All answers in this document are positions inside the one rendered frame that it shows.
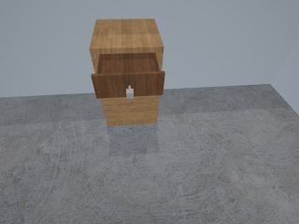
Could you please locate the cabinet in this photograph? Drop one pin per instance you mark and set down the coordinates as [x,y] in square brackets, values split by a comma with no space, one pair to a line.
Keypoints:
[120,36]

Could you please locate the drawer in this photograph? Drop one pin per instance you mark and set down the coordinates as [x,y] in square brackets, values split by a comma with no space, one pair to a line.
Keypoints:
[117,71]

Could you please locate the handle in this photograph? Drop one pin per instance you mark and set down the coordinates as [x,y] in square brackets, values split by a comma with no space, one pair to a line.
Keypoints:
[129,93]

